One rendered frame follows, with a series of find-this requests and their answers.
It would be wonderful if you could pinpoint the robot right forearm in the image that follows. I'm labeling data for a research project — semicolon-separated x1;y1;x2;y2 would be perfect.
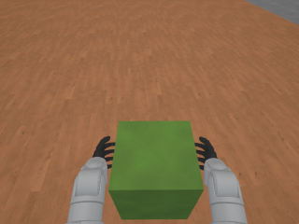
204;158;248;224

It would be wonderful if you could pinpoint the robot left hand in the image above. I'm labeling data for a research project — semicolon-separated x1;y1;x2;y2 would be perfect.
93;136;116;169

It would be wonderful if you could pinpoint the robot left forearm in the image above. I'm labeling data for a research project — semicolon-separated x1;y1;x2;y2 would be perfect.
65;157;107;224

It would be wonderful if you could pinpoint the robot right hand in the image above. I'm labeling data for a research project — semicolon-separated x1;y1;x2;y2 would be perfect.
194;136;218;171

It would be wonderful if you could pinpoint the carton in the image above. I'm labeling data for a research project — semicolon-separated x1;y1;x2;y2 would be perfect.
108;120;204;220

